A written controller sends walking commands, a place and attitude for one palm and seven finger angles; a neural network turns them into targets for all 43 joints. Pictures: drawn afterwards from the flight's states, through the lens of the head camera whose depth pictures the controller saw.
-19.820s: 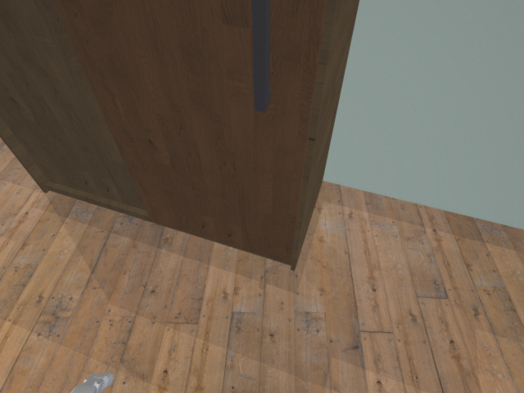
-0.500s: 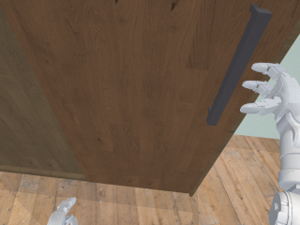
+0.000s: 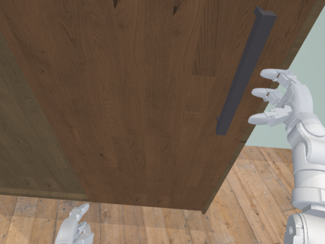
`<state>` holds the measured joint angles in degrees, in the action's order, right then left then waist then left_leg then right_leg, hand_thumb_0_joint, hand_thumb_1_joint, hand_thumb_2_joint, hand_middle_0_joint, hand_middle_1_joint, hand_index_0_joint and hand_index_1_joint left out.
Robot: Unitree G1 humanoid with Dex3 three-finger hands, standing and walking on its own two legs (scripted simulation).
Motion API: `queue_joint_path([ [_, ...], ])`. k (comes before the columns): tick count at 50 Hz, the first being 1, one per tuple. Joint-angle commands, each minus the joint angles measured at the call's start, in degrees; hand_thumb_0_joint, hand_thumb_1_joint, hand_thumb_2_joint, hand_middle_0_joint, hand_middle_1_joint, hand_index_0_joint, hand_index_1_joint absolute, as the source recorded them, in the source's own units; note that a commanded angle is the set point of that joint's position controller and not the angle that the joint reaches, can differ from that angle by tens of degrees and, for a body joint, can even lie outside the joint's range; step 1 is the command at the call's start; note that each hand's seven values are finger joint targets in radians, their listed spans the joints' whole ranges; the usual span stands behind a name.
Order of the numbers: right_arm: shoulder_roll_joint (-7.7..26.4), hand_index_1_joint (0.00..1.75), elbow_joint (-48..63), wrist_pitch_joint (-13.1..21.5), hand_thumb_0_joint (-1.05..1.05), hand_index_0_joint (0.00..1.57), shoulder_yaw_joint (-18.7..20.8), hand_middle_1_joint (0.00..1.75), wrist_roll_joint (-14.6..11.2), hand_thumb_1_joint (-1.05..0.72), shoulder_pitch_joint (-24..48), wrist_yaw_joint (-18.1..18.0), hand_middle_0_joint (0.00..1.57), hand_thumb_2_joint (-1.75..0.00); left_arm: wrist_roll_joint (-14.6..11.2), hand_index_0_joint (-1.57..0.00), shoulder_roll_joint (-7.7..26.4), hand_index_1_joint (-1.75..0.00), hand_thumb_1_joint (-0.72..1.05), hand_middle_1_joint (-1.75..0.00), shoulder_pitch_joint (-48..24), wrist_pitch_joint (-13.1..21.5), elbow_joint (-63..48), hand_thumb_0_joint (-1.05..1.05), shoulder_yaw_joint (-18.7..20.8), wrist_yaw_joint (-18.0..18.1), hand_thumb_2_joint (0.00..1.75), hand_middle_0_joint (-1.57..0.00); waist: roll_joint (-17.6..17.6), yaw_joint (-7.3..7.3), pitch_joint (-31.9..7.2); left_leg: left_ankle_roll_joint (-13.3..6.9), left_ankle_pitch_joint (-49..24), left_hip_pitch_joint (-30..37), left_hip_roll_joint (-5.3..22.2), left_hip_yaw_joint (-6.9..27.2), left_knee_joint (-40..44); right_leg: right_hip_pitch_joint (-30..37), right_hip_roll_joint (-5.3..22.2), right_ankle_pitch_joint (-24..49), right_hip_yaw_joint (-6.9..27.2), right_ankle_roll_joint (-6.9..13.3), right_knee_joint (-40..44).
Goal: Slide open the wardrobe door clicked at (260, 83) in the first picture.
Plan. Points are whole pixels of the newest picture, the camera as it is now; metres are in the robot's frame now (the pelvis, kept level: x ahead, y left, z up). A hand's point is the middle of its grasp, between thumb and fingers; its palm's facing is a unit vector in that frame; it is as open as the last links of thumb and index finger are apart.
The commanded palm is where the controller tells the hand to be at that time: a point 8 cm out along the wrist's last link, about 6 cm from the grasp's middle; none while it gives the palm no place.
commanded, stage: move the hooked fingers beside the handle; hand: right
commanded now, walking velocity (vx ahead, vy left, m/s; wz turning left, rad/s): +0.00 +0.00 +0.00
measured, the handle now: (236, 81) +0.46 -0.14 +0.21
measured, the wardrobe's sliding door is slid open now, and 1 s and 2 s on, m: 0.00 0.00 0.00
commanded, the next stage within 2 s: feel for the door with the fingertips in 0.24 s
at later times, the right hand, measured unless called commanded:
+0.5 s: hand (257, 99) +0.39 -0.17 +0.21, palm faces +0.02 +1.00 -0.01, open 14.0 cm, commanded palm +0.36 -0.22 +0.21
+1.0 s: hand (245, 93) +0.41 -0.15 +0.21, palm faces +0.03 +1.00 +0.00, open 14.0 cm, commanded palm +0.38 -0.20 +0.21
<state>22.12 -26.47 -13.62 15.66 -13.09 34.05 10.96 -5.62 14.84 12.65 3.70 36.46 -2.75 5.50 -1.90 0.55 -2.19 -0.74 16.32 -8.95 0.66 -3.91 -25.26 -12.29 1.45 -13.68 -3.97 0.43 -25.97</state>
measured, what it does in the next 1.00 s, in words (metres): stands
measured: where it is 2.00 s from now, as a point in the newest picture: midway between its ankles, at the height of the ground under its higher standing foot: outside the picture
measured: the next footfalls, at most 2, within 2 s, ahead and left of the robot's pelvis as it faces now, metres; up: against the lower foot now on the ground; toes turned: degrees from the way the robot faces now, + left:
none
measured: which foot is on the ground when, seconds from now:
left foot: down 0.00-1.00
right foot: down 0.00-1.00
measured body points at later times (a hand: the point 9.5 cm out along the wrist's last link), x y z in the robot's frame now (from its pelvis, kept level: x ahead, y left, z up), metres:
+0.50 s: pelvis -0.01 +0.01 +0.00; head -0.02 +0.02 +0.45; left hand +0.14 +0.25 -0.10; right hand +0.38 -0.23 +0.21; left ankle -0.03 +0.11 -0.74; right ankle +0.00 -0.11 -0.74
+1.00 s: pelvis -0.01 +0.01 +0.00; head -0.02 +0.03 +0.45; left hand +0.13 +0.26 -0.10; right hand +0.40 -0.20 +0.21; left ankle -0.03 +0.11 -0.74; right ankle +0.00 -0.11 -0.74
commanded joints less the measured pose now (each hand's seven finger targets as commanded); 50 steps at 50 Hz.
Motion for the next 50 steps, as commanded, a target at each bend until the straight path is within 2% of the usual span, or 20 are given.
queue_joint_path([
  [1, 13.41, 1.2, 12.59, 4.3, 0.0, 0.3, 2.97, 1.2, -0.12, 0.5, 28.8, -0.2, 0.3, -0.3, 0.09, -0.2, 7.51, -0.3, 0.9, -0.3, -4.05, 2.77, -7.75, 0.0, 2.68, 0.83, 0.9, -0.2, -0.08, 1.06, -15.06, -0.75, -19.46, -1.91, -0.2, 1.71, 2.79, 12.23, -0.26, 15.27, 3.98, 2.12, 1.25],
  [4, 14.94, 1.2, 10.81, 4.51, 0.0, 0.3, 4.27, 1.2, -0.31, 0.5, 28.0, -0.19, 0.3, -0.3, 0.19, -0.2, 7.78, -0.3, 0.9, -0.3, -3.54, 2.53, -7.54, 0.0, 2.79, 0.68, 0.9, -0.2, 1.56, 0.55, -15.47, -0.82, -20.46, -0.67, -0.15, 1.57, 2.79, 11.49, -0.23, 15.92, 4.17, 2.11, 1.11],
  [6, 13.03, 1.2, 12.81, 4.67, 0.0, 0.3, 3.06, 1.2, -0.23, 0.5, 28.03, 0.07, 0.3, -0.3, 0.16, -0.2, 7.29, -0.3, 0.9, -0.3, -4.28, 2.6, -8.29, 0.0, 2.68, 0.49, 0.9, -0.2, -1.15, 0.45, -16.63, -0.89, -21.71, -0.44, -0.08, 1.71, 2.46, 12.63, -0.42, 17.12, 3.94, 2.04, 1.14],
  [9, 12.43, 1.2, 11.3, 4.17, 0.0, 0.3, 3.1, 1.2, -0.74, 0.5, 24.64, 0.26, 0.3, -0.3, 0.05, -0.2, 7.58, -0.3, 0.9, -0.3, -4.16, 2.37, -8.33, 0.0, 2.89, 0.28, 0.9, -0.2, 2.21, 0.13, -15.34, -0.8, -21.6, 0.0, -0.17, 1.46, 2.72, 11.31, -0.25, 16.67, 3.86, 2.16, 1.28],
  [12, 11.69, 1.2, 14.65, 3.74, 0.0, 0.3, 2.67, 1.2, -0.64, 0.5, 24.82, 0.1, 0.3, -0.3, -0.03, -0.2, 7.3, -0.3, 0.9, -0.3, -4.86, 2.31, -8.95, 0.0, 2.82, 0.03, 0.9, -0.2, -0.86, -0.09, -15.07, -0.86, -21.53, -0.46, -0.12, 1.54, 2.58, 11.66, -0.4, 16.74, 3.77, 1.97, 1.51],
  [14, 12.2, 1.2, 15.37, 3.56, 0.0, 0.3, 3.02, 1.2, -0.75, 0.5, 23.72, -0.29, 0.3, -0.3, -0.02, -0.2, 7.63, -0.3, 0.9, -0.3, -4.93, 2.11, -8.87, 0.0, 2.93, 0.05, 0.9, -0.2, 1.22, -0.12, -14.8, -0.79, -21.25, 0.12, -0.2, 1.48, 2.85, 11.16, -0.27, 16.56, 3.74, 2.11, 1.55],
  [16, 13.44, 1.2, 16.92, 3.43, 0.0, 0.3, 4.53, 1.2, -0.74, 0.5, 23.65, -0.65, 0.3, -0.3, 0.02, -0.2, 7.42, -0.3, 0.9, -0.3, -5.19, 2.05, -9.0, 0.0, 2.9, 0.09, 0.9, -0.2, 0.54, -0.41, -15.1, -0.7, -20.94, 0.31, -0.3, 1.59, 2.94, 11.22, -0.43, 16.03, 3.62, 2.11, 1.85],
  [19, 10.33, 1.2, 17.44, 3.3, 0.0, 0.3, 1.45, 1.2, -0.8, 0.5, 26.49, -1.17, 0.3, -0.3, -0.07, -0.2, 7.29, -0.3, 0.9, -0.3, -5.26, 2.09, -8.47, 0.0, 2.87, 0.26, 0.9, -0.2, 1.6, 0.72, -13.31, -0.56, -18.62, -1.34, -0.44, 1.57, 3.68, 11.41, -0.29, 14.12, 3.69, 2.3, 1.96],
  [22, 8.96, 1.2, 19.26, 3.28, 0.0, 0.3, 0.58, 1.2, -0.57, 0.5, 28.1, -2.11, 0.3, -0.3, 0.08, -0.2, 6.89, -0.3, 0.9, -0.3, -5.77, 2.39, -8.23, 0.0, 2.78, 0.23, 0.9, -0.2, -1.41, 0.68, -14.29, -0.71, -17.38, -1.93, -0.47, 1.68, 3.71, 12.79, -0.52, 13.39, 3.76, 2.11, 2.11],
  [24, 8.97, 1.2, 19.09, 3.09, 0.0, 0.3, 1.05, 1.2, -0.54, 0.5, 25.73, -2.88, 0.3, -0.3, 0.1, -0.2, 7.02, -0.3, 0.9, -0.3, -5.71, 2.3, -8.05, 0.0, 2.84, 0.09, 0.9, -0.2, 0.19, 0.17, -15.26, -0.76, -18.42, -0.74, -0.52, 1.68, 3.64, 12.77, -0.43, 14.63, 3.83, 2.12, 1.94],
  [25, 7.02, 1.2, 19.0, 2.86, 0.0, 0.3, -0.29, 1.2, -0.54, 0.5, 26.15, -3.06, 0.3, -0.3, 0.23, -0.2, 6.75, -0.3, 0.9, -0.3, -5.95, 2.28, -8.06, 0.0, 2.7, 0.0, 0.9, -0.2, 0.09, 0.32, -14.67, -0.66, -18.44, -0.97, -0.47, 1.55, 3.6, 12.43, -0.51, 14.24, 3.72, 2.11, 2.22],
  [30, 9.24, 1.2, 14.83, 0.97, 0.0, 0.3, 1.91, 1.2, -0.24, 0.5, 24.59, -4.63, 0.3, -0.3, 0.35, -0.2, 7.06, -0.3, 0.9, -0.3, -6.03, 1.29, -7.66, 0.0, 2.61, -0.07, 0.9, -0.2, 4.04, -0.2, -12.39, -0.11, -16.87, -0.3, -0.27, 1.99, 4.45, 8.96, -0.65, 11.33, 3.22, 2.34, 2.88],
  [35, 7.59, 1.2, 16.72, 2.09, 0.0, 0.3, 0.09, 1.2, 0.24, 0.5, 27.41, -5.16, 0.3, -0.3, 0.33, -0.2, 6.41, -0.3, 0.9, -0.3, -6.64, 0.92, -8.11, 0.0, 2.43, -0.21, 0.9, -0.2, 1.17, 0.14, -13.64, -0.19, -18.33, 0.3, -0.14, 2.49, 4.31, 10.23, -0.8, 12.45, 2.72, 2.44, 2.54],
  [37, 10.19, 1.2, 15.28, 2.55, 0.0, 0.3, 2.23, 1.2, 0.3, 0.5, 28.62, -5.19, 0.3, -0.3, 0.45, -0.2, 6.7, -0.3, 0.9, -0.3, -5.97, 0.96, -7.7, 0.0, 2.69, -0.05, 0.9, -0.2, 3.32, 0.37, -14.26, 0.05, -18.44, 0.48, -0.26, 2.66, 4.47, 10.07, -0.88, 12.0, 2.66, 2.57, 2.38],
  [38, 10.88, 1.2, 14.55, 2.71, 0.0, 0.3, 2.64, 1.2, 0.5, 0.5, 28.15, -5.1, 0.3, -0.3, 0.4, -0.2, 6.68, -0.3, 0.9, -0.3, -6.06, 0.87, -7.78, 0.0, 2.58, -0.03, 0.9, -0.2, 1.89, 0.06, -14.21, -0.03, -18.19, 0.72, -0.16, 2.82, 4.39, 9.73, -0.92, 11.76, 2.57, 2.46, 2.55],
  [43, 7.14, 1.2, 12.11, 3.06, 0.0, 0.3, -0.91, 1.2, 0.43, 0.5, 30.87, -4.28, 0.3, -0.3, 0.23, -0.2, 6.74, -0.3, 0.9, -0.3, -5.12, 0.88, -7.34, 0.0, 2.77, -0.02, 0.9, -0.2, 2.16, 1.17, -13.28, -0.1, -17.85, -1.09, -0.42, 2.39, 4.51, 10.37, -0.95, 11.45, 2.9, 2.52, 2.38],
  [44, 8.72, 1.2, 10.74, 3.11, 0.0, 0.3, 0.46, 1.2, 0.3, 0.5, 29.63, -4.3, 0.3, -0.3, 0.11, -0.2, 7.07, -0.3, 0.9, -0.3, -5.04, 0.71, -7.18, 0.0, 2.99, 0.04, 0.9, -0.2, 2.99, 0.76, -13.33, -0.11, -17.95, -0.44, -0.41, 2.57, 4.79, 10.01, -0.84, 11.63, 2.74, 2.62, 2.25],
  [46, 6.47, 1.2, 11.21, 3.46, 0.0, 0.3, -1.85, 1.2, 0.49, 0.5, 33.01, -4.13, 0.3, -0.3, 0.14, -0.2, 6.77, -0.3, 0.9, -0.3, -4.81, 0.89, -7.01, 0.0, 2.87, 0.02, 0.9, -0.2, 0.99, 1.5, -13.66, -0.16, -17.83, -1.34, -0.34, 2.56, 4.63, 10.68, -1.07, 11.53, 2.87, 2.6, 2.22],
  [49, 9.39, 1.2, 10.02, 4.1, 0.0, 0.3, 0.95, 1.2, 0.54, 0.5, 31.12, -4.5, 0.3, -0.3, 0.42, -0.2, 7.39, -0.3, 0.9, -0.3, -4.15, 0.68, -6.87, 0.0, 3.18, -0.05, 0.9, -0.2, 3.09, 0.44, -15.13, -0.29, -19.49, 0.66, -0.37, 2.41, 4.21, 10.11, -0.95, 13.25, 3.05, 2.67, 2.24],
  [50, 7.7, 1.2, 10.26, 4.23, 0.0, 0.3, -0.37, 1.2, 0.72, 0.5, 31.81, -4.42, 0.3, -0.3, 0.44, -0.2, 7.06, -0.3, 0.9, -0.3, -4.11, 0.68, -6.98, 0.0, 3.13, -0.12, 0.9, -0.2, 2.06, 0.73, -15.62, -0.25, -20.35, 0.59, -0.31, 2.43, 3.91, 10.5, -1.04, 13.89, 2.87, 2.69, 2.23],
])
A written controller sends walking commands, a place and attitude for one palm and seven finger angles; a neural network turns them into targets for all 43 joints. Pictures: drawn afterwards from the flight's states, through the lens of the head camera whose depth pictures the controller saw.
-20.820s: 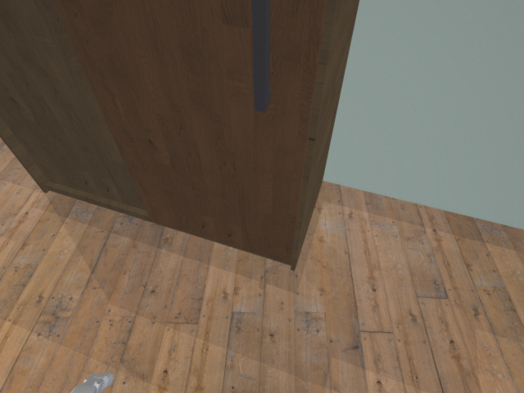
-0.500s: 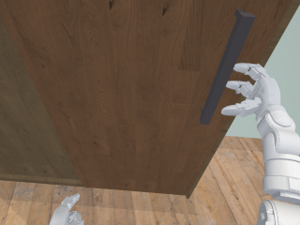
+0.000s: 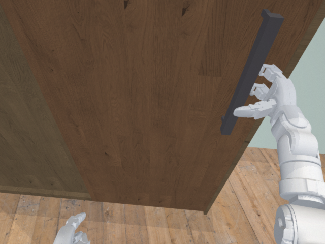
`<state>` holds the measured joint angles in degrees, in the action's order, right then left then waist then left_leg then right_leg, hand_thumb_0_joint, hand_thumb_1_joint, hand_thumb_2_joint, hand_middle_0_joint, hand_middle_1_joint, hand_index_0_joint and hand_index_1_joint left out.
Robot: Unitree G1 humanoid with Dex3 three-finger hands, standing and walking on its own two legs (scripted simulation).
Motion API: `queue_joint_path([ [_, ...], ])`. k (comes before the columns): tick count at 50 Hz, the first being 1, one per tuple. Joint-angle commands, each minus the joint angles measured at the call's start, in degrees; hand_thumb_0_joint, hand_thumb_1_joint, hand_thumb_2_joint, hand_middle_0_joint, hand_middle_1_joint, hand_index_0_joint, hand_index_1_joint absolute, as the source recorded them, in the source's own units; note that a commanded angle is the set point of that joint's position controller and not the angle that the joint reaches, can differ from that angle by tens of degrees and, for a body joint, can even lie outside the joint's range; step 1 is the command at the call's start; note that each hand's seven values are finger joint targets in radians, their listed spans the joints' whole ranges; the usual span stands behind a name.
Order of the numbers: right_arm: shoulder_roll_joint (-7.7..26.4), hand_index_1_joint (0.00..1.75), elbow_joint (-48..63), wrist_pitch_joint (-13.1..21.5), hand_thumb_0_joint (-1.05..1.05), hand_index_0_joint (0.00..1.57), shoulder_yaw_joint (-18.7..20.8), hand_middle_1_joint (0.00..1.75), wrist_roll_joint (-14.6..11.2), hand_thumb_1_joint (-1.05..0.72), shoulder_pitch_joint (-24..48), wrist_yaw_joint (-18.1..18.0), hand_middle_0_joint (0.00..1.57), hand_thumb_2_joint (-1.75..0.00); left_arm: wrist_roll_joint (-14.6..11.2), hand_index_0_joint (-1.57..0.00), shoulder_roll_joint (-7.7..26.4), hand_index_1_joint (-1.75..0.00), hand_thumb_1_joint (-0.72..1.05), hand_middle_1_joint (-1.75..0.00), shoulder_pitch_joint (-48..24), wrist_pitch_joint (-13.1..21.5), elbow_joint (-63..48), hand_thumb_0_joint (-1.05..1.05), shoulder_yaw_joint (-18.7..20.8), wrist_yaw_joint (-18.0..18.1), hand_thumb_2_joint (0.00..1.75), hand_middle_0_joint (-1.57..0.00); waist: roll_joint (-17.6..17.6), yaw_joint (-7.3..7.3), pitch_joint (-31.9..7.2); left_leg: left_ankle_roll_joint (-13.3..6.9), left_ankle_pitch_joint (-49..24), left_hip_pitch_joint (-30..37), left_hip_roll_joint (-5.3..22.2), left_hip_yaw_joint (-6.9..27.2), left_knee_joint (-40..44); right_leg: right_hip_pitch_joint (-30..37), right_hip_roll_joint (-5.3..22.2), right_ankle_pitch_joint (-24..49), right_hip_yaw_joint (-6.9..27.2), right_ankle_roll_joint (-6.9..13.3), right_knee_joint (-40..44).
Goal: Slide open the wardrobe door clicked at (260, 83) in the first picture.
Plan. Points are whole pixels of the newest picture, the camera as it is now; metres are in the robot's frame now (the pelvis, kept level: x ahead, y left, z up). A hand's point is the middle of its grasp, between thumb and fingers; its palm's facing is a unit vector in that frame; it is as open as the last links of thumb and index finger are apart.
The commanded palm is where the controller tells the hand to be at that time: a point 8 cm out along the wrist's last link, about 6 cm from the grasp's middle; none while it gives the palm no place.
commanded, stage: feel for the door with the fingertips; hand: right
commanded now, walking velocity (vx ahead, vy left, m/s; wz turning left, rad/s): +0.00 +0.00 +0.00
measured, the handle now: (241, 82) +0.47 -0.15 +0.21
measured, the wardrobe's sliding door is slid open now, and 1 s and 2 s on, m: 0.00 0.00 0.00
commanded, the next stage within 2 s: slide the fingers in behind the handle in 0.10 s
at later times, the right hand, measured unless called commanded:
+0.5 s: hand (249, 92) +0.42 -0.16 +0.21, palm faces +0.02 +1.00 +0.01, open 13.8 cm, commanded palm +0.39 -0.21 +0.21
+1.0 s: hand (247, 96) +0.40 -0.15 +0.21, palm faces +0.02 +1.00 +0.01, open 14.1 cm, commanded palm +0.37 -0.19 +0.21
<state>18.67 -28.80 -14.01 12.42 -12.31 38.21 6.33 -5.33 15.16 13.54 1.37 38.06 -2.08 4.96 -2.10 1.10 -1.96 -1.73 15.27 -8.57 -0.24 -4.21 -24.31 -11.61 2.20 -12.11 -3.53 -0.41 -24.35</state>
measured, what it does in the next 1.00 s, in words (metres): stands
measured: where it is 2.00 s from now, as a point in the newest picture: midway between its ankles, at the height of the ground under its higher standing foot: outside the picture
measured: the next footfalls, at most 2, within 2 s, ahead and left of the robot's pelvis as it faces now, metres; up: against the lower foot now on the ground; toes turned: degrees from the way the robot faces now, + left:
none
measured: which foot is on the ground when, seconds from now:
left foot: down 0.00-1.00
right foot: down 0.00-1.00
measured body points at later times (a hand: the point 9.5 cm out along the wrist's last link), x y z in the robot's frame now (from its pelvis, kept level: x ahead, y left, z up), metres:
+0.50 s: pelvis +0.00 -0.01 +0.00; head -0.01 +0.01 +0.45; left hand +0.13 +0.24 -0.11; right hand +0.41 -0.22 +0.21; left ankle -0.02 +0.10 -0.74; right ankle +0.01 -0.13 -0.74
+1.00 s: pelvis +0.00 -0.01 +0.00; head -0.02 +0.01 +0.45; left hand +0.17 +0.23 -0.09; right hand +0.39 -0.20 +0.21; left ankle -0.02 +0.10 -0.74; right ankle +0.01 -0.13 -0.74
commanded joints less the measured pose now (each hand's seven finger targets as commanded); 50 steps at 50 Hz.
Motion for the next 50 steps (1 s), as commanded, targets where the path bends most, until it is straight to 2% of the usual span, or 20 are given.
queue_joint_path([
  [1, 11.38, 1.2, 12.08, 4.81, 0.0, 0.3, 3.03, 1.2, -0.06, 0.5, 29.18, 0.06, 0.3, -0.3, 0.12, -0.2, 6.68, -0.3, 0.9, -0.3, -4.68, 3.06, -8.29, 0.0, 2.55, 0.38, 0.9, -0.2, 2.99, 0.56, -15.12, 0.89, -19.6, -0.38, 0.53, 2.8, 3.2, 9.82, -1.77, 12.18, 2.3, 3.59, 0.37],
  [5, 12.81, 1.2, 10.23, 5.21, 0.0, 0.3, 4.06, 1.2, 0.54, 0.5, 29.14, -0.33, 0.3, -0.3, 0.19, -0.2, 6.97, -0.3, 0.9, -0.3, -3.97, 2.67, -8.24, 0.0, 2.62, 0.38, 0.9, -0.2, 3.25, 0.15, -15.02, 0.83, -19.62, 0.26, 0.5, 2.86, 3.07, 8.94, -1.71, 12.39, 2.24, 3.64, 0.63],
  [8, 10.27, 1.2, 7.63, 5.14, 0.0, 0.3, 1.57, 1.2, 0.81, 0.5, 32.65, -0.3, 0.3, -0.3, 0.1, -0.2, 6.74, -0.3, 0.9, -0.3, -3.22, 2.84, -7.38, 0.0, 2.57, 0.45, 0.9, -0.2, 2.09, 1.53, -12.97, 0.88, -16.82, -2.91, 0.27, 2.7, 3.48, 9.11, -1.67, 10.26, 2.39, 3.48, 0.4],
  [9, 10.93, 1.2, 6.92, 5.28, 0.0, 0.3, 2.26, 1.2, 0.63, 0.5, 32.26, -0.37, 0.3, -0.3, 0.2, -0.2, 7.07, -0.3, 0.9, -0.3, -2.83, 2.81, -7.17, 0.0, 2.82, 0.51, 0.9, -0.2, 3.65, 1.39, -13.24, 0.92, -16.61, -2.51, 0.26, 2.7, 3.78, 8.98, -1.6, 10.18, 2.46, 3.66, 0.31],
  [14, 11.62, 1.2, 5.51, 5.85, 0.0, 0.3, 2.76, 1.2, 0.94, 0.5, 31.44, -0.13, 0.3, -0.3, 0.19, -0.2, 7.08, -0.3, 0.9, -0.3, -2.49, 2.92, -7.22, 0.0, 2.84, 0.44, 0.9, -0.2, 2.35, 0.82, -14.67, 0.65, -16.1, -2.04, 0.28, 2.68, 3.42, 8.94, -1.63, 10.39, 2.66, 3.56, 0.34],
  [17, 9.27, 1.2, 7.02, 6.39, 0.0, 0.3, 1.18, 1.2, 0.58, 0.5, 32.11, 0.09, 0.3, -0.3, 0.17, -0.2, 6.66, -0.3, 0.9, -0.3, -2.75, 3.19, -7.66, 0.0, 2.61, 0.23, 0.9, -0.2, 1.92, 1.06, -14.29, 0.59, -15.91, -2.74, 0.13, 2.57, 3.27, 9.42, -1.7, 10.08, 2.8, 3.52, 0.49],
  [19, 10.28, 1.2, 7.55, 6.5, 0.0, 0.3, 2.35, 1.2, 0.46, 0.5, 28.97, 0.02, 0.3, -0.3, 0.13, -0.2, 6.93, -0.3, 0.9, -0.3, -3.01, 3.07, -8.13, 0.0, 2.8, 0.17, 0.9, -0.2, 3.81, 0.23, -15.18, 0.59, -16.12, -1.43, 0.08, 2.39, 3.24, 9.37, -1.44, 10.8, 2.8, 3.57, 0.61],
  [25, 11.31, 1.2, 13.25, 6.16, 0.0, 0.3, 3.68, 1.2, 0.3, 0.5, 27.13, 0.01, 0.3, -0.3, 0.16, -0.2, 6.61, -0.3, 0.9, -0.3, -4.56, 2.97, -9.55, 0.0, 2.48, -0.02, 0.9, -0.2, 3.3, -0.67, -15.98, 0.5, -18.09, 0.58, 0.07, 2.51, 3.02, 9.59, -1.48, 12.2, 2.58, 3.55, 1.02],
  [27, 10.41, 1.2, 15.76, 5.77, 0.0, 0.3, 3.44, 1.2, 0.03, 0.5, 26.7, -0.24, 0.3, -0.3, 0.19, -0.2, 6.15, -0.3, 0.9, -0.3, -5.2, 3.11, -9.95, 0.0, 2.35, -0.14, 0.9, -0.2, 1.3, -0.7, -16.22, 0.52, -18.24, 0.25, 0.05, 2.55, 3.05, 10.38, -1.56, 12.24, 2.31, 3.41, 0.94],
  [29, 12.16, 1.2, 17.13, 5.27, 0.0, 0.3, 5.06, 1.2, 0.1, 0.5, 23.4, -0.61, 0.3, -0.3, 0.26, -0.2, 6.43, -0.3, 0.9, -0.3, -5.59, 2.86, -10.24, 0.0, 2.36, -0.22, 0.9, -0.2, 2.83, -1.53, -16.07, 0.41, -18.2, 1.43, -0.01, 2.35, 3.14, 9.92, -1.29, 12.89, 2.41, 3.34, 1.15],
  [31, 8.52, 1.2, 19.03, 4.32, 0.0, 0.3, 2.2, 1.2, 0.14, 0.5, 23.69, -0.7, 0.3, -0.3, 0.14, -0.2, 5.87, -0.3, 0.9, -0.3, -6.37, 2.81, -10.48, 0.0, 2.15, -0.32, 0.9, -0.2, 0.79, -0.95, -14.89, 0.43, -18.97, 0.28, -0.05, 2.28, 2.99, 10.61, -1.38, 13.5, 2.25, 3.24, 1.14],
  [34, 8.98, 1.2, 20.85, 2.89, 0.0, 0.3, 2.45, 1.2, 0.13, 0.5, 23.57, -1.21, 0.3, -0.3, 0.18, -0.2, 6.15, -0.3, 0.9, -0.3, -6.69, 2.47, -10.27, 0.0, 2.34, -0.23, 0.9, -0.2, 2.15, -0.82, -15.55, 0.44, -19.44, 0.59, -0.15, 2.15, 3.23, 11.42, -1.27, 14.48, 2.37, 3.22, 0.94],
  [37, 6.15, 1.2, 21.68, 1.41, 0.0, 0.3, 0.39, 1.2, -0.08, 0.5, 23.84, -1.45, 0.3, -0.3, 0.24, -0.2, 5.7, -0.3, 0.9, -0.3, -7.31, 2.23, -10.17, 0.0, 2.01, -0.18, 0.9, -0.2, 0.79, -0.35, -14.88, 0.46, -19.05, -0.5, -0.22, 2.06, 3.18, 11.75, -1.5, 13.9, 2.4, 3.01, 0.9],
  [39, 5.05, 1.2, 21.56, 0.98, 0.0, 0.3, -0.55, 1.2, -0.31, 0.5, 24.59, -1.87, 0.3, -0.3, 0.32, -0.2, 5.79, -0.3, 0.9, -0.3, -7.34, 1.99, -9.76, 0.0, 2.06, -0.14, 0.9, -0.2, 2.47, 0.01, -13.76, 0.49, -17.73, -1.22, -0.29, 1.85, 3.74, 11.8, -1.37, 13.09, 2.75, 3.07, 0.98],
  [40, 6.64, 1.2, 21.92, 0.82, 0.0, 0.3, 0.98, 1.2, -0.16, 0.5, 24.28, -2.21, 0.3, -0.3, 0.38, -0.2, 5.82, -0.3, 0.9, -0.3, -7.44, 1.89, -9.84, 0.0, 2.11, -0.15, 0.9, -0.2, 2.3, -0.41, -14.8, 0.45, -18.27, -0.56, -0.27, 2.02, 3.57, 11.86, -1.43, 13.46, 2.71, 3.09, 1.01],
  [42, 6.11, 1.2, 22.42, 0.35, 0.0, 0.3, 0.89, 1.2, -0.01, 0.5, 23.39, -2.59, 0.3, -0.3, 0.47, -0.2, 5.51, -0.3, 0.9, -0.3, -7.86, 1.69, -10.07, 0.0, 2.0, -0.2, 0.9, -0.2, 2.36, -0.64, -15.44, 0.45, -19.42, 0.02, -0.22, 1.96, 3.21, 12.08, -1.55, 14.46, 2.62, 3.01, 0.96],
  [43, 4.61, 1.2, 22.95, 0.25, 0.0, 0.3, -0.63, 1.2, 0.18, 0.5, 23.73, -2.64, 0.3, -0.3, 0.42, -0.2, 5.35, -0.3, 0.9, -0.3, -8.17, 1.6, -10.23, 0.0, 1.88, -0.34, 0.9, -0.2, 1.04, -0.47, -15.41, 0.43, -19.16, -0.29, -0.16, 1.98, 3.14, 12.18, -1.67, 14.25, 2.48, 2.93, 0.93],
  [45, 3.09, 1.2, 22.63, 0.13, 0.0, 0.3, -1.9, 1.2, 0.15, 0.5, 23.83, -2.84, 0.3, -0.3, 0.48, -0.2, 5.36, -0.3, 0.9, -0.3, -8.19, 1.37, -10.12, 0.0, 1.86, -0.39, 0.9, -0.2, 2.24, -0.16, -14.73, 0.46, -19.39, -0.4, -0.13, 1.93, 3.32, 12.12, -1.57, 14.45, 2.74, 3.05, 0.94],
  [49, 5.12, 1.2, 22.81, 0.31, 0.0, 0.3, 0.09, 1.2, 0.21, 0.5, 23.24, -3.4, 0.3, -0.3, 0.69, -0.2, 5.53, -0.3, 0.9, -0.3, -8.16, 1.01, -9.91, 0.0, 1.97, -0.4, 0.9, -0.2, 2.99, -0.72, -15.7, 0.34, -19.75, 0.63, -0.22, 1.86, 3.32, 12.29, -1.52, 15.01, 2.77, 2.95, 0.93],
  [50, 2.83, 1.2, 23.77, 0.24, 0.0, 0.3, -1.84, 1.2, 0.3, 0.5, 23.59, -3.21, 0.3, -0.3, 0.67, -0.2, 5.17, -0.3, 0.9, -0.3, -8.65, 0.99, -10.36, 0.0, 1.81, -0.43, 0.9, -0.2, 1.7, -0.53, -15.83, 0.35, -20.76, 0.62, -0.08, 2.0, 3.05, 12.61, -1.66, 15.76, 2.56, 3.03, 0.9],
])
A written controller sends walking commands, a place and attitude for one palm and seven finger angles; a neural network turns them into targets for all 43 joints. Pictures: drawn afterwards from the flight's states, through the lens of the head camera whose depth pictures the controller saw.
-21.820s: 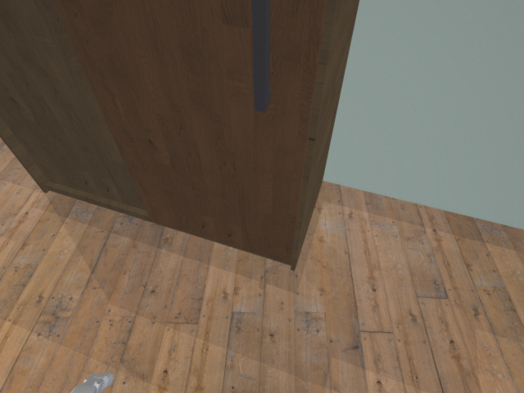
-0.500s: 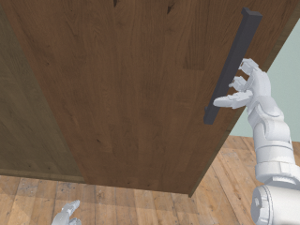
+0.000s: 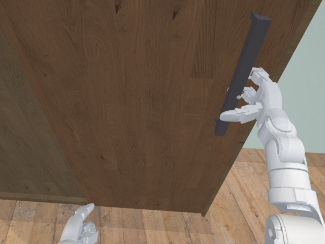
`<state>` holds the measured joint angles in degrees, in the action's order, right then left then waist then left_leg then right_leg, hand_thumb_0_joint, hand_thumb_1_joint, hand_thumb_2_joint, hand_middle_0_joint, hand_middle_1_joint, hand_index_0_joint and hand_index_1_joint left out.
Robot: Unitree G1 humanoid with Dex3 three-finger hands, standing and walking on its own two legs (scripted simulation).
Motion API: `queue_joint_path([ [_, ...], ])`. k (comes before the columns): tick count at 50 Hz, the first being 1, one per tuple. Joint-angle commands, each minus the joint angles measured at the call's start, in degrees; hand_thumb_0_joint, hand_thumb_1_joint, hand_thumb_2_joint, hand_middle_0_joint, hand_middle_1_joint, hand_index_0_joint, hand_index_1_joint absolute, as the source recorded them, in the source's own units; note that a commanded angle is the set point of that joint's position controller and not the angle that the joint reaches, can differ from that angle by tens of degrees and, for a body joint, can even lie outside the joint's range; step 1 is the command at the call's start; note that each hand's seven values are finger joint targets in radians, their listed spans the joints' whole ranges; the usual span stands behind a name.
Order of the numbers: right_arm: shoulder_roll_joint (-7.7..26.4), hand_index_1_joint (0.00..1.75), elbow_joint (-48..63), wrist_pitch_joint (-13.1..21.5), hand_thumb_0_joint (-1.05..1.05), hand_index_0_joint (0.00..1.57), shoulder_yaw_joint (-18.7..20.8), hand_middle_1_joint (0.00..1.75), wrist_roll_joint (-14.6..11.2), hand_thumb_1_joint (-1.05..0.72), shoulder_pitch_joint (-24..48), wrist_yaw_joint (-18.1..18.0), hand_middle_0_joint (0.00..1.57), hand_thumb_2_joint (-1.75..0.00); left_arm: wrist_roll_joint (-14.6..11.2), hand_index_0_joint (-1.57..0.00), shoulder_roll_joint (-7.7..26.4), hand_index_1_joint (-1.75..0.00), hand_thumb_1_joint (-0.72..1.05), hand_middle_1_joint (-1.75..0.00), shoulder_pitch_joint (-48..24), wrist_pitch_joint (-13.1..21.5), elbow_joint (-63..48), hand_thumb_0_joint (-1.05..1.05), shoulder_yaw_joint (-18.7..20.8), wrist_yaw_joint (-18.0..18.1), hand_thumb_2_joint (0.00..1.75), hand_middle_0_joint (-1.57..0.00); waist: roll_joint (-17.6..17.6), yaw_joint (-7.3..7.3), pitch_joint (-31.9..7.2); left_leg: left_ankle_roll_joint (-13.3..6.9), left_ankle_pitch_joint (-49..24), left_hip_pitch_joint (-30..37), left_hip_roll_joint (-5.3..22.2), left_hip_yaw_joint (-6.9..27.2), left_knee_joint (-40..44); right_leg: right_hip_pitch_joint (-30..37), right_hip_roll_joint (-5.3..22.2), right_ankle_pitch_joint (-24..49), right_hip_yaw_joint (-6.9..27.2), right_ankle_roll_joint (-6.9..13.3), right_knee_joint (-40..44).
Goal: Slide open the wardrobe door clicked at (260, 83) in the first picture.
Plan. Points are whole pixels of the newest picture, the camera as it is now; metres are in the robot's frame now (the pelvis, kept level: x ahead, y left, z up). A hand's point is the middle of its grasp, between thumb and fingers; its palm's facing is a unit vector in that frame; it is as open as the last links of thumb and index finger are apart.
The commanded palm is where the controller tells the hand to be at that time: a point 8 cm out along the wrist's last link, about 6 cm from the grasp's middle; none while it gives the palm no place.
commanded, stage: slide the fingers in behind the handle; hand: right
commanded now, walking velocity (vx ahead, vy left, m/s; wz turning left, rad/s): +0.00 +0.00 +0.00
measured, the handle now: (233, 83) +0.46 -0.15 +0.21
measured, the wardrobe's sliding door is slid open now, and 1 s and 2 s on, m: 0.00 0.00 0.00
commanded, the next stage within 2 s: grip the handle and tug to test in 1.02 s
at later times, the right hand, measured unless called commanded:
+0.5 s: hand (232, 96) +0.40 -0.13 +0.21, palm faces +0.03 +1.00 +0.01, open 14.2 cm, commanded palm +0.37 -0.17 +0.21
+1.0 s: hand (230, 96) +0.40 -0.12 +0.21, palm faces +0.02 +1.00 +0.01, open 14.0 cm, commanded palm +0.37 -0.17 +0.21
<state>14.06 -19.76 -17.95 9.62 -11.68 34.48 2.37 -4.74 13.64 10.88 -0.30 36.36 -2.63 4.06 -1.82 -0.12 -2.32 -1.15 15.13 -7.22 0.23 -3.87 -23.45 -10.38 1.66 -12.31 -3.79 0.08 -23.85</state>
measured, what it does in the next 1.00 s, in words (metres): stands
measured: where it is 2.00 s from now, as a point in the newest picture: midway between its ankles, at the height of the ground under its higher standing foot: outside the picture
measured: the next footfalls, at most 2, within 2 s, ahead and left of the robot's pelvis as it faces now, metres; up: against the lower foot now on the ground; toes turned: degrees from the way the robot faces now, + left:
none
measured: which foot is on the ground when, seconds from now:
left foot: down 0.00-1.00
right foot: down 0.00-1.00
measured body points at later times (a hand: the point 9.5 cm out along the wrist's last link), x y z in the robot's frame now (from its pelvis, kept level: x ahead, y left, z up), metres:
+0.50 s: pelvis +0.00 +0.00 +0.00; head -0.02 +0.02 +0.45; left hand +0.15 +0.25 -0.10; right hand +0.39 -0.18 +0.21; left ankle -0.03 +0.10 -0.74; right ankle +0.01 -0.12 -0.74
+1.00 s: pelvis +0.00 +0.00 +0.00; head -0.02 +0.02 +0.45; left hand +0.17 +0.24 -0.10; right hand +0.39 -0.18 +0.21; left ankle -0.03 +0.10 -0.74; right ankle +0.01 -0.12 -0.74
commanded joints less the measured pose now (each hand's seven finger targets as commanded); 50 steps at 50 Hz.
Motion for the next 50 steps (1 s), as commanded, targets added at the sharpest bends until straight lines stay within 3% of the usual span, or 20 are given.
queue_joint_path([
  [1, 7.41, 1.2, 14.22, 4.01, 0.0, 0.3, 0.77, 1.2, -0.3, 0.5, 27.9, 0.71, 0.3, -0.3, -0.01, -0.2, 6.58, -0.3, 0.9, -0.3, -5.94, 2.56, -8.48, 0.0, 2.27, 0.45, 0.9, -0.2, 1.51, 0.94, -14.71, -0.2, -20.16, -1.38, -0.62, 1.59, 2.34, 11.26, -1.12, 15.39, 2.94, 2.45, 0.3],
  [2, 7.01, 1.2, 13.59, 3.88, 0.0, 0.3, 0.49, 1.2, -0.29, 0.5, 28.9, 0.63, 0.3, -0.3, 0.1, -0.2, 6.61, -0.3, 0.9, -0.3, -5.69, 2.59, -8.19, 0.0, 2.28, 0.48, 0.9, -0.2, 2.03, 1.24, -14.12, -0.17, -19.7, -1.93, -0.69, 1.45, 2.43, 11.15, -1.1, 14.98, 3.1, 2.44, 0.38],
  [4, 10.19, 1.2, 13.06, 3.95, 0.0, 0.3, 3.4, 1.2, -0.43, 0.5, 26.83, 0.45, 0.3, -0.3, 0.28, -0.2, 7.12, -0.3, 0.9, -0.3, -5.67, 2.35, -8.23, 0.0, 2.44, 0.55, 0.9, -0.2, 3.71, 0.2, -15.11, -0.18, -20.09, 0.05, -0.63, 1.68, 2.59, 10.36, -1.16, 15.05, 2.97, 2.62, 0.54],
  [7, 7.33, 1.2, 13.63, 3.84, 0.0, 0.3, 1.03, 1.2, -0.29, 0.5, 28.4, 0.51, 0.3, -0.3, 0.16, -0.2, 6.54, -0.3, 0.9, -0.3, -5.88, 2.34, -8.4, 0.0, 2.27, 0.52, 0.9, -0.2, 2.65, 0.87, -14.82, -0.08, -19.94, -0.82, -0.65, 1.67, 2.56, 10.67, -1.3, 14.81, 2.83, 2.59, 0.54],
  [9, 8.77, 1.2, 13.21, 3.88, 0.0, 0.3, 2.51, 1.2, -0.45, 0.5, 26.58, 0.19, 0.3, -0.3, 0.19, -0.2, 6.74, -0.3, 0.9, -0.3, -5.91, 2.34, -8.35, 0.0, 2.38, 0.41, 0.9, -0.2, 2.35, 0.17, -14.47, -0.25, -19.22, -0.4, -0.72, 1.69, 2.89, 10.3, -1.25, 14.55, 2.94, 2.54, 0.64],
  [15, 8.27, 1.2, 14.51, 3.77, 0.0, 0.3, 2.05, 1.2, -0.19, 0.5, 27.22, -0.21, 0.3, -0.3, 0.35, -0.2, 6.74, -0.3, 0.9, -0.3, -5.86, 2.17, -8.29, 0.0, 2.46, 0.32, 0.9, -0.2, 2.66, 0.44, -14.85, -0.08, -20.51, 0.32, -0.67, 1.74, 2.8, 10.06, -1.33, 15.08, 2.63, 2.63, 0.91],
  [19, 5.91, 1.2, 15.25, 3.78, 0.0, 0.3, 0.03, 1.2, -0.18, 0.5, 27.04, -0.25, 0.3, -0.3, 0.33, -0.2, 6.56, -0.3, 0.9, -0.3, -5.8, 2.3, -8.4, 0.0, 2.51, 0.19, 0.9, -0.2, 1.78, 0.61, -15.11, -0.11, -20.36, 0.16, -0.79, 1.6, 2.77, 10.71, -1.38, 15.22, 2.55, 2.54, 0.8],
  [20, 7.6, 1.2, 15.5, 3.82, 0.0, 0.3, 1.92, 1.2, -0.16, 0.5, 26.37, -0.56, 0.3, -0.3, 0.38, -0.2, 6.58, -0.3, 0.9, -0.3, -5.62, 2.36, -8.45, 0.0, 2.67, 0.16, 0.9, -0.2, 2.05, 0.18, -15.65, -0.16, -20.82, 0.53, -0.85, 1.64, 2.67, 10.71, -1.27, 15.72, 2.64, 2.53, 0.74],
  [23, 5.39, 1.2, 17.53, 4.04, 0.0, 0.3, 0.17, 1.2, -0.2, 0.5, 25.44, -0.34, 0.3, -0.3, 0.39, -0.2, 6.35, -0.3, 0.9, -0.3, -6.15, 2.58, -8.72, 0.0, 2.66, -0.02, 0.9, -0.2, 2.16, 0.34, -16.04, -0.08, -22.62, 0.59, -0.84, 1.57, 2.38, 11.42, -1.39, 16.81, 2.36, 2.58, 0.52],
  [25, 6.64, 1.2, 18.21, 4.21, 0.0, 0.3, 1.35, 1.2, -0.33, 0.5, 23.81, -0.34, 0.3, -0.3, 0.44, -0.2, 6.49, -0.3, 0.9, -0.3, -6.44, 2.52, -8.88, 0.0, 2.79, -0.12, 0.9, -0.2, 2.13, -0.16, -16.55, -0.07, -23.83, 1.5, -0.81, 1.78, 2.35, 11.4, -1.42, 17.6, 2.19, 2.68, 0.4],
  [27, 6.69, 1.2, 16.66, 3.66, 0.0, 0.3, 1.19, 1.2, -0.51, 0.5, 24.46, -0.17, 0.3, -0.3, 0.35, -0.2, 6.61, -0.3, 0.9, -0.3, -6.24, 2.33, -8.6, 0.0, 2.58, -0.01, 0.9, -0.2, 3.81, 0.24, -15.09, 0.19, -22.81, 1.2, -0.83, 1.77, 2.77, 10.13, -1.55, 15.71, 2.18, 2.68, 0.71],
  [32, 5.37, 1.2, 15.1, 2.82, 0.0, 0.3, -0.36, 1.2, -0.24, 0.5, 27.3, -0.29, 0.3, -0.3, 0.26, -0.2, 6.43, -0.3, 0.9, -0.3, -6.22, 2.27, -8.19, 0.0, 2.52, 0.31, 0.9, -0.2, 1.68, 1.04, -13.7, 0.18, -20.0, -0.94, -0.84, 1.94, 3.34, 10.46, -1.55, 14.03, 2.27, 2.7, 0.72],
  [34, 8.1, 1.2, 14.6, 2.84, 0.0, 0.3, 2.14, 1.2, -0.29, 0.5, 26.14, -0.61, 0.3, -0.3, 0.44, -0.2, 6.92, -0.3, 0.9, -0.3, -5.91, 2.0, -7.95, 0.0, 2.59, 0.37, 0.9, -0.2, 3.37, 0.35, -14.22, 0.05, -19.85, 0.31, -0.93, 1.88, 3.5, 10.02, -1.59, 14.33, 2.38, 2.71, 0.92],
  [36, 5.22, 1.2, 15.49, 2.91, 0.0, 0.3, -0.27, 1.2, -0.19, 0.5, 27.93, -0.65, 0.3, -0.3, 0.36, -0.2, 6.3, -0.3, 0.9, -0.3, -6.35, 2.08, -8.24, 0.0, 2.44, 0.31, 0.9, -0.2, 1.82, 0.85, -14.6, 0.1, -20.41, -0.38, -0.8, 1.82, 3.16, 10.63, -1.62, 14.68, 2.2, 2.64, 0.77],
  [39, 6.77, 1.2, 13.84, 3.02, 0.0, 0.3, 1.22, 1.2, -0.14, 0.5, 26.61, -1.15, 0.3, -0.3, 0.48, -0.2, 6.67, -0.3, 0.9, -0.3, -5.88, 1.76, -7.94, 0.0, 2.49, 0.29, 0.9, -0.2, 3.3, 0.44, -14.74, -0.03, -20.42, 0.4, -0.98, 1.65, 3.11, 10.21, -1.54, 15.17, 2.53, 2.57, 0.82],
  [40, 4.91, 1.2, 14.47, 3.1, 0.0, 0.3, -0.53, 1.2, -0.07, 0.5, 28.14, -1.01, 0.3, -0.3, 0.47, -0.2, 6.4, -0.3, 0.9, -0.3, -6.05, 1.89, -8.02, 0.0, 2.44, 0.27, 0.9, -0.2, 2.99, 0.99, -14.34, 0.07, -20.74, -0.34, -0.84, 1.79, 3.19, 10.61, -1.52, 15.15, 2.49, 2.7, 0.84],
  [43, 5.23, 1.2, 15.14, 3.33, 0.0, 0.3, -0.14, 1.2, 0.19, 0.5, 28.01, -1.16, 0.3, -0.3, 0.49, -0.2, 6.22, -0.3, 0.9, -0.3, -6.06, 1.9, -8.14, 0.0, 2.53, 0.19, 0.9, -0.2, 1.89, 0.76, -15.61, -0.1, -21.57, -0.17, -0.92, 1.68, 2.7, 11.49, -1.49, 16.3, 2.5, 2.5, 0.54],
  [47, 4.8, 1.2, 13.9, 3.17, 0.0, 0.3, -0.6, 1.2, 0.0, 0.5, 28.52, -1.09, 0.3, -0.3, 0.54, -0.2, 6.37, -0.3, 0.9, -0.3, -5.92, 1.67, -7.88, 0.0, 2.45, 0.33, 0.9, -0.2, 3.84, 1.15, -14.38, 0.12, -21.05, -0.46, -0.99, 1.57, 3.02, 10.64, -1.48, 15.24, 2.52, 2.62, 0.71],
  [49, 5.23, 1.2, 14.92, 3.57, 0.0, 0.3, -0.23, 1.2, 0.05, 0.5, 27.96, -1.18, 0.3, -0.3, 0.58, -0.2, 6.4, -0.3, 0.9, -0.3, -6.05, 1.75, -8.1, 0.0, 2.47, 0.24, 0.9, -0.2, 1.66, 0.54, -14.98, -0.21, -20.34, -0.24, -1.06, 1.55, 2.95, 11.29, -1.42, 15.73, 2.75, 2.43, 0.74],
  [50, 3.87, 1.2, 15.67, 3.7, 0.0, 0.3, -1.48, 1.2, 0.12, 0.5, 28.71, -1.16, 0.3, -0.3, 0.57, -0.2, 6.15, -0.3, 0.9, -0.3, -6.13, 1.86, -8.24, 0.0, 2.42, 0.18, 0.9, -0.2, 1.73, 0.92, -15.16, -0.18, -20.71, -0.31, -0.96, 1.59, 2.88, 11.54, -1.43, 16.02, 2.82, 2.48, 0.69],
])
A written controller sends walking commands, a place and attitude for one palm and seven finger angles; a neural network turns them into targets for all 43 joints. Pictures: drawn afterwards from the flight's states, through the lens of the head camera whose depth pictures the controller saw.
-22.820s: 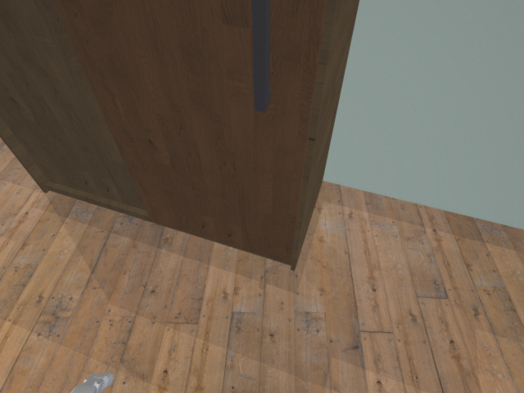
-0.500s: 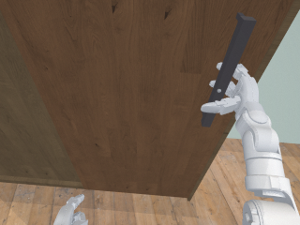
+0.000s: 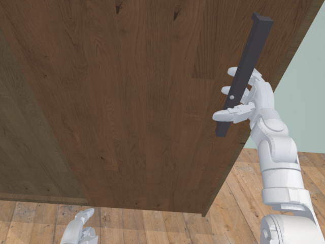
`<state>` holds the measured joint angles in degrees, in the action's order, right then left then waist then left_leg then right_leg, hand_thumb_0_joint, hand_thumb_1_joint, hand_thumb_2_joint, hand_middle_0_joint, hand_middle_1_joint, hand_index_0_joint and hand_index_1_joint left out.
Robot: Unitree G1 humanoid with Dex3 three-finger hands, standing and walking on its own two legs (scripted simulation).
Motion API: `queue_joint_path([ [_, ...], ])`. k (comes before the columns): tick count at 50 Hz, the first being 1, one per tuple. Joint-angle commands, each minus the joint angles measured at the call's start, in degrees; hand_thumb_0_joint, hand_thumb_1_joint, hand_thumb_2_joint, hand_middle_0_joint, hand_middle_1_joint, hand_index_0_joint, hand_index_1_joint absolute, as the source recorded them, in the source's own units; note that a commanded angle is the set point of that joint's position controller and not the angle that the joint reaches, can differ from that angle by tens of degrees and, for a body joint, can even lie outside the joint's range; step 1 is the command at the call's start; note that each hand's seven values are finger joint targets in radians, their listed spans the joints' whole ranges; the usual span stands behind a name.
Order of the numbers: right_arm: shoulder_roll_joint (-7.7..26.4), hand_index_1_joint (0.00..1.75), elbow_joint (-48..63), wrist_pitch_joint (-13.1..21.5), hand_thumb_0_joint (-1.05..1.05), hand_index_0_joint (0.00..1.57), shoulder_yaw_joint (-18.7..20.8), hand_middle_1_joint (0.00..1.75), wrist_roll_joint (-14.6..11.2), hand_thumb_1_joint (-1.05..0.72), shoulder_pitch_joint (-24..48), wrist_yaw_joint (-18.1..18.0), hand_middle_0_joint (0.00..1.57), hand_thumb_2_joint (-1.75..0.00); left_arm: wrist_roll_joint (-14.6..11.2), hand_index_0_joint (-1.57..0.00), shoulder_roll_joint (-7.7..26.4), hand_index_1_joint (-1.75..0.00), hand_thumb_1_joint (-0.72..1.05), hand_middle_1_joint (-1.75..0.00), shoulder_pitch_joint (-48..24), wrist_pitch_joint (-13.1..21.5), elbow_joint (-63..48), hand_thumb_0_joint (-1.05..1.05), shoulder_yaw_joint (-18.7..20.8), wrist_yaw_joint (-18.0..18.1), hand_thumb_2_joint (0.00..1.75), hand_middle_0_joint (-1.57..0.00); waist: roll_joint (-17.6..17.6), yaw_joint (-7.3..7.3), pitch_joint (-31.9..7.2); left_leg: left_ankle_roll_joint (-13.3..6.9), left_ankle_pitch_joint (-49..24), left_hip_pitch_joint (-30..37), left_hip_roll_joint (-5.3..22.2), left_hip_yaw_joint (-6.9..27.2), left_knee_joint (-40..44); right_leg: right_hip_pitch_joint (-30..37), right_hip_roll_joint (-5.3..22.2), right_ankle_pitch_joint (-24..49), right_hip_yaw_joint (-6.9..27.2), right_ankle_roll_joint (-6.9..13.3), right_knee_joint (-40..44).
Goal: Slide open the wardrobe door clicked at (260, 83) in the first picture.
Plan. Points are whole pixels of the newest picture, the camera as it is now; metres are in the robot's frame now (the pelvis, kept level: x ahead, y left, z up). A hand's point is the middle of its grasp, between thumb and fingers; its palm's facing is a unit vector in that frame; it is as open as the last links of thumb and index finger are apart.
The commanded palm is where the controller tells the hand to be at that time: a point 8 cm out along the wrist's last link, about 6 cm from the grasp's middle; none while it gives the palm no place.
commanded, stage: slide the fingers in behind the handle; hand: right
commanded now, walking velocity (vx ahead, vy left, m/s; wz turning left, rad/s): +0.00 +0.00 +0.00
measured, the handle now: (235, 84) +0.46 -0.15 +0.20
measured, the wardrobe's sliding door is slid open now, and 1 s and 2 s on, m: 0.00 0.00 0.00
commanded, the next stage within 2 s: grip the handle and tug to test in 0.02 s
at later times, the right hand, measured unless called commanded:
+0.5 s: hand (231, 97) +0.40 -0.13 +0.21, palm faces +0.03 +1.00 +0.01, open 10.7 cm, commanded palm +0.37 -0.17 +0.21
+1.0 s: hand (231, 97) +0.40 -0.13 +0.21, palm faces +0.02 +1.00 +0.00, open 6.3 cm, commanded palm +0.37 -0.17 +0.21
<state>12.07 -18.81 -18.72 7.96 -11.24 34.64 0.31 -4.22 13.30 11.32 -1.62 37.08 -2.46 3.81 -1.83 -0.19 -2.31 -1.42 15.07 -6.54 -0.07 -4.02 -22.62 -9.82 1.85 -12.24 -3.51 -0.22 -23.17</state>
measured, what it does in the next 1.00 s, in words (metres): stands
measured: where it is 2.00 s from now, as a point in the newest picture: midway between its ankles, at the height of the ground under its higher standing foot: outside the picture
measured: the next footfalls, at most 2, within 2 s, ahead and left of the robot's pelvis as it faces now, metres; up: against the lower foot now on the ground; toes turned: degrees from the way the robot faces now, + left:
none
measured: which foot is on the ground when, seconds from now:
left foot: down 0.00-1.00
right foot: down 0.00-1.00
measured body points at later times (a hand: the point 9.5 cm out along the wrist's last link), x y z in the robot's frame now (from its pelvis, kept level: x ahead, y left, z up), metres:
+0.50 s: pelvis +0.00 +0.00 +0.00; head -0.02 +0.01 +0.45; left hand +0.15 +0.24 -0.10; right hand +0.39 -0.18 +0.21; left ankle -0.03 +0.10 -0.74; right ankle +0.00 -0.12 -0.74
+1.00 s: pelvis +0.01 +0.00 +0.00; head -0.01 +0.02 +0.45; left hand +0.17 +0.23 -0.09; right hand +0.39 -0.18 +0.21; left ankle -0.03 +0.10 -0.74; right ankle +0.00 -0.12 -0.74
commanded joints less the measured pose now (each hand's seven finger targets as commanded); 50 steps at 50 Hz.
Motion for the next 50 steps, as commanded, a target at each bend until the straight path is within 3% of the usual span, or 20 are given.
queue_joint_path([
  [1, 5.99, 1.2, 14.06, 4.39, 0.0, 0.3, 0.64, 1.2, -0.45, 0.5, 27.92, 0.8, 0.3, -0.3, 0.04, -0.2, 6.47, -0.3, 0.9, -0.3, -6.47, 3.24, -8.9, 0.0, 2.3, 0.43, 0.9, -0.2, 2.98, 0.91, -15.08, 0.18, -20.66, -1.07, -0.73, 1.68, 2.12, 10.82, -1.57, 15.78, 2.6, 2.8, -0.04],
  [3, 6.06, 1.2, 13.76, 4.23, 0.0, 0.3, 0.39, 1.2, -0.34, 0.5, 29.0, 0.87, 0.3, -0.3, 0.12, -0.2, 6.61, -0.3, 0.9, -0.3, -6.36, 3.18, -8.72, 0.0, 2.25, 0.54, 0.9, -0.2, 2.59, 1.17, -15.07, 0.25, -20.45, -1.11, -0.67, 1.78, 2.14, 10.47, -1.7, 15.23, 2.44, 2.79, 0.06],
  [4, 7.69, 1.2, 13.27, 4.43, 0.0, 0.3, 1.99, 1.2, -0.41, 0.5, 27.88, 0.74, 0.3, -0.3, 0.1, -0.2, 6.76, -0.3, 0.9, -0.3, -6.23, 3.14, -8.56, 0.0, 2.37, 0.52, 0.9, -0.2, 3.39, 0.63, -14.93, 0.12, -20.81, -0.56, -0.77, 1.77, 2.26, 10.47, -1.62, 15.92, 2.61, 2.87, -0.01],
  [6, 6.35, 1.2, 13.77, 4.37, 0.0, 0.3, 0.62, 1.2, -0.31, 0.5, 28.45, 0.92, 0.3, -0.3, 0.04, -0.2, 6.52, -0.3, 0.9, -0.3, -6.55, 3.15, -8.8, 0.0, 2.21, 0.52, 0.9, -0.2, 2.6, 0.93, -15.1, 0.17, -20.58, -0.75, -0.66, 1.77, 2.15, 10.47, -1.71, 15.47, 2.47, 2.83, 0.05],
  [13, 6.43, 1.25, 13.33, 4.3, 0.0, 0.33, 0.92, 1.25, -0.43, 0.17, 29.07, 0.77, 0.33, -0.44, 0.13, -0.2, 6.56, -0.3, 0.9, -0.3, -6.17, 3.25, -8.6, 0.0, 2.31, 0.61, 0.9, -0.2, 3.4, 1.13, -14.69, 0.29, -19.58, -1.44, -0.81, 1.72, 2.45, 10.39, -1.65, 14.62, 2.56, 2.83, 0.17],
  [14, 7.63, 1.25, 12.64, 4.43, 0.0, 0.34, 1.86, 1.25, -0.39, 0.13, 27.7, 0.75, 0.34, -0.46, 0.15, -0.2, 6.89, -0.3, 0.9, -0.3, -6.13, 3.12, -8.46, 0.0, 2.4, 0.59, 0.9, -0.2, 3.44, 0.65, -14.78, 0.15, -19.65, -0.53, -0.82, 1.75, 2.54, 10.05, -1.63, 14.97, 2.52, 2.81, 0.22],
  [21, 4.11, 1.3, 13.87, 4.73, 0.0, 0.38, -1.57, 1.3, 0.06, -0.2, 30.17, 0.54, 0.38, -0.6, 0.08, -0.2, 6.41, -0.3, 0.9, -0.3, -5.99, 3.37, -8.44, 0.0, 2.37, 0.44, 0.9, -0.2, 1.25, 1.56, -14.66, 0.01, -19.09, -2.19, -0.9, 1.52, 2.33, 11.43, -1.45, 15.28, 2.85, 2.61, 0.05],
  [26, 5.44, 1.33, 14.13, 4.89, 0.0, 0.4, -0.46, 1.33, -0.07, -0.43, 29.41, 0.7, 0.4, -0.7, 0.15, -0.2, 6.62, -0.3, 0.9, -0.3, -6.12, 3.34, -8.43, 0.0, 2.42, 0.47, 0.9, -0.2, 2.5, 1.24, -15.67, 0.07, -20.2, -1.09, -0.87, 1.62, 2.3, 11.34, -1.5, 15.78, 2.77, 2.68, 0.15],
  [28, 4.07, 1.35, 14.98, 4.98, 0.0, 0.41, -1.31, 1.35, -0.19, -0.53, 28.92, 0.91, 0.41, -0.74, 0.23, -0.2, 6.51, -0.3, 0.9, -0.3, -5.97, 3.58, -8.67, 0.0, 2.48, 0.28, 0.9, -0.2, 2.13, 1.14, -16.09, 0.01, -21.04, -0.95, -0.9, 1.43, 1.97, 11.6, -1.59, 16.54, 2.82, 2.64, 0.03],
  [29, 5.89, 1.35, 15.76, 5.32, 0.0, 0.42, 0.39, 1.35, -0.25, -0.57, 27.46, 0.81, 0.42, -0.76, 0.3, -0.2, 6.75, -0.3, 0.9, -0.3, -6.05, 3.56, -8.87, 0.0, 2.59, 0.2, 0.9, -0.2, 2.51, 0.4, -16.76, -0.11, -21.74, 0.02, -0.97, 1.37, 1.94, 11.83, -1.5, 17.61, 2.85, 2.62, -0.02],
  [32, 4.11, 1.37, 15.73, 5.01, 0.0, 0.43, -1.55, 1.37, -0.29, -0.71, 28.52, 1.15, 0.43, -0.82, 0.14, -0.2, 6.55, -0.3, 0.9, -0.3, -6.42, 3.42, -8.85, 0.0, 2.34, 0.27, 0.9, -0.2, 2.41, 1.14, -15.57, 0.06, -21.03, -0.8, -0.89, 1.34, 2.02, 11.42, -1.49, 16.46, 2.72, 2.56, 0.15],
  [36, 5.74, 1.4, 16.66, 4.88, 0.0, 0.45, 0.32, 1.4, -0.43, -0.9, 27.59, 1.08, 0.45, -0.9, 0.35, -0.2, 6.62, -0.3, 0.9, -0.3, -6.47, 3.48, -8.96, 0.0, 2.43, 0.26, 0.9, -0.2, 2.56, 0.6, -16.64, 0.0, -22.95, 0.3, -0.84, 1.54, 1.85, 11.63, -1.7, 17.9, 2.67, 2.73, -0.08],
  [38, 4.91, 1.4, 17.09, 4.55, 0.0, 0.45, -0.01, 1.4, -0.53, -0.9, 25.87, 1.32, 0.45, -0.9, 0.35, -0.2, 6.48, -0.3, 0.9, -0.3, -6.75, 3.54, -9.26, 0.0, 2.36, 0.15, 0.9, -0.2, 1.56, 0.36, -16.82, -0.02, -23.71, 0.42, -0.79, 1.48, 1.62, 11.67, -1.76, 18.62, 2.49, 2.64, -0.23],
  [39, 6.85, 1.4, 17.35, 4.77, 0.0, 0.45, 1.44, 1.4, -0.52, -0.9, 25.31, 1.12, 0.45, -0.9, 0.4, -0.2, 6.74, -0.3, 0.9, -0.3, -6.51, 3.34, -9.09, 0.0, 2.44, 0.08, 0.9, -0.2, 2.21, 0.01, -17.25, -0.14, -24.33, 1.32, -0.87, 1.38, 1.61, 11.75, -1.67, 19.44, 2.58, 2.6, -0.24],
  [46, 6.58, 1.4, 20.71, 4.04, 0.0, 0.45, 1.77, 1.4, -0.83, -0.9, 22.48, 1.58, 0.45, -0.9, 0.42, -0.2, 6.6, -0.3, 0.9, -0.3, -7.58, 2.96, -10.06, 0.0, 2.37, -0.05, 0.9, -0.2, 3.47, -0.3, -17.21, 0.1, -28.15, 2.59, -0.7, 1.39, 1.02, 11.46, -1.73, 21.72, 2.09, 2.73, -0.42],
  [49, 6.69, 1.4, 22.31, 3.8, 0.0, 0.45, 1.82, 1.4, -0.82, -0.9, 20.12, 1.52, 0.45, -0.9, 0.42, -0.2, 6.62, -0.3, 0.9, -0.3, -7.88, 2.78, -10.51, 0.0, 2.41, -0.29, 0.9, -0.2, 1.81, -0.95, -17.49, -0.08, -28.81, 3.22, -0.67, 1.41, 0.76, 11.85, -1.72, 22.99, 1.99, 2.58, -0.59],
  [50, 4.8, 1.4, 23.23, 3.71, 0.0, 0.45, -0.36, 1.4, -0.57, -0.9, 22.17, 1.58, 0.45, -0.9, 0.34, -0.2, 6.38, -0.3, 0.9, -0.3, -8.16, 2.8, -10.44, 0.0, 2.33, -0.3, 0.9, -0.2, 1.34, -0.05, -17.21, 0.0, -28.31, 2.1, -0.61, 1.39, 0.81, 12.38, -1.7, 22.68, 2.06, 2.61, -0.57],
])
